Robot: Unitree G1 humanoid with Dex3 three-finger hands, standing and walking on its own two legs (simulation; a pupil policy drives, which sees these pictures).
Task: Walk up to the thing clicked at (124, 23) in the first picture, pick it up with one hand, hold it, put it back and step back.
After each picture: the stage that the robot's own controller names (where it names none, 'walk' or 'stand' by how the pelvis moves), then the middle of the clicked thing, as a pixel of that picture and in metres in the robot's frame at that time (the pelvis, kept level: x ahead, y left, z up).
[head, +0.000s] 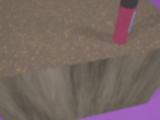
stand; (124, 20) +0.65 -0.15 +0.07
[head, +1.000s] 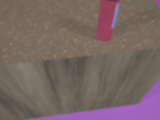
sink last; (107, 13) +0.60 -0.06 +0.10
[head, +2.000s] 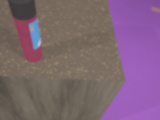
rise first; (28, 32) +0.47 +0.22 +0.10
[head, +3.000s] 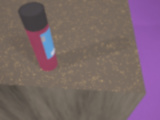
stand; (41, 42) +0.43 +0.18 +0.11
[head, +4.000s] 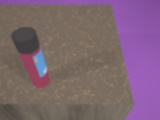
stand; (34, 61) +0.40 +0.20 +0.06
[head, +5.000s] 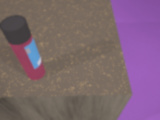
stand; (27, 52) +0.40 +0.22 +0.08
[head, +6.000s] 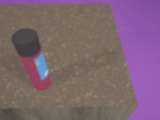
stand; (35, 64) +0.38 +0.20 +0.06
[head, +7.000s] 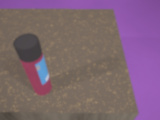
stand; (36, 68) +0.37 +0.19 +0.06
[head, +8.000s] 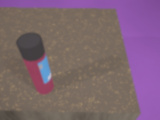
stand; (38, 67) +0.37 +0.19 +0.06
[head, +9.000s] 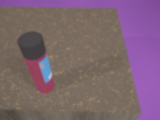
rise first; (39, 66) +0.38 +0.18 +0.06
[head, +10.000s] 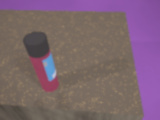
rise first; (44, 65) +0.38 +0.19 +0.07
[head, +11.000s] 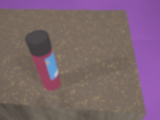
go down; (46, 64) +0.39 +0.19 +0.07
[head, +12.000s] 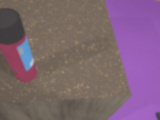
go down; (17, 52) +0.40 +0.18 +0.10
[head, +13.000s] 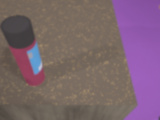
go down; (27, 56) +0.39 +0.18 +0.10
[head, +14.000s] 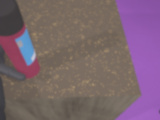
close in; (18, 46) +0.39 +0.19 +0.13
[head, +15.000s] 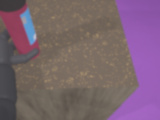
lift; (20, 25) +0.46 +0.18 +0.14
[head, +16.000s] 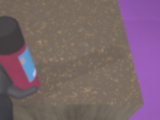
lift; (18, 63) +0.34 +0.19 +0.13
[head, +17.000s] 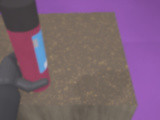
lift; (30, 51) +0.31 +0.16 +0.23
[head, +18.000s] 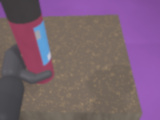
hold; (33, 43) +0.32 +0.15 +0.25
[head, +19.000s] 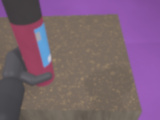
hold; (33, 45) +0.32 +0.15 +0.24
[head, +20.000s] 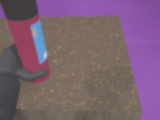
crouch; (30, 41) +0.33 +0.16 +0.25
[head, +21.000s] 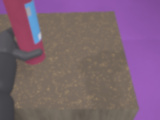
crouch; (24, 23) +0.40 +0.18 +0.25
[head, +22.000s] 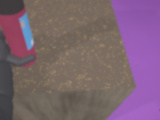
lower; (17, 31) +0.45 +0.18 +0.13
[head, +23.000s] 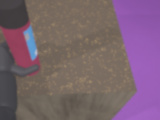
lower; (21, 42) +0.41 +0.18 +0.13
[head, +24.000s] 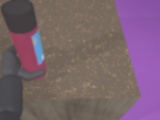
lower; (28, 46) +0.40 +0.17 +0.12
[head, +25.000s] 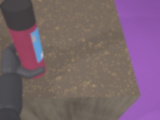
lower; (28, 44) +0.41 +0.17 +0.12
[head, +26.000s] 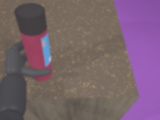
open; (37, 48) +0.40 +0.15 +0.12
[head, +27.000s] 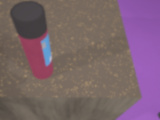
sink last; (37, 48) +0.39 +0.15 +0.12
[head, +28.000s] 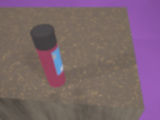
sink last; (50, 59) +0.40 +0.17 +0.09
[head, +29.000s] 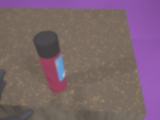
stand; (53, 66) +0.38 +0.15 +0.07
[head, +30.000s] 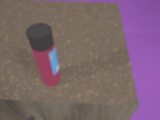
stand; (46, 59) +0.39 +0.16 +0.07
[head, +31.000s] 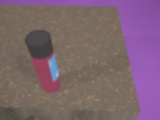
stand; (46, 66) +0.37 +0.16 +0.07
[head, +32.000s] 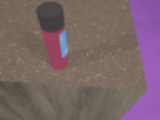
walk; (55, 41) +0.44 +0.12 +0.08
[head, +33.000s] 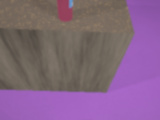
walk; out of the picture +0.71 +0.13 +0.08
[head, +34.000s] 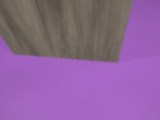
stand; out of the picture +1.07 +0.09 +0.09
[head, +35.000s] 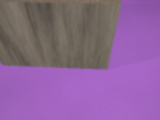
stand; out of the picture +1.08 +0.13 +0.07
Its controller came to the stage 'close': yes
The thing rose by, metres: 0.20
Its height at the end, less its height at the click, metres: +0.00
